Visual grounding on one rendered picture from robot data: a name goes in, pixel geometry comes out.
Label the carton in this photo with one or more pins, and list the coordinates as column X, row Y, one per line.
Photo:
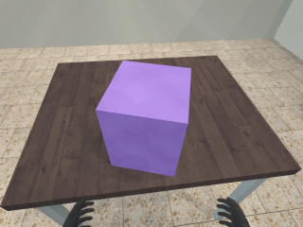
column 143, row 116

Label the robot right hand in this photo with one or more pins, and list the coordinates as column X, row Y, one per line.
column 236, row 215

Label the table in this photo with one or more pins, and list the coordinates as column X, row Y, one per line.
column 65, row 159

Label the robot left hand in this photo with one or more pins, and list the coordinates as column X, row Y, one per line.
column 74, row 217

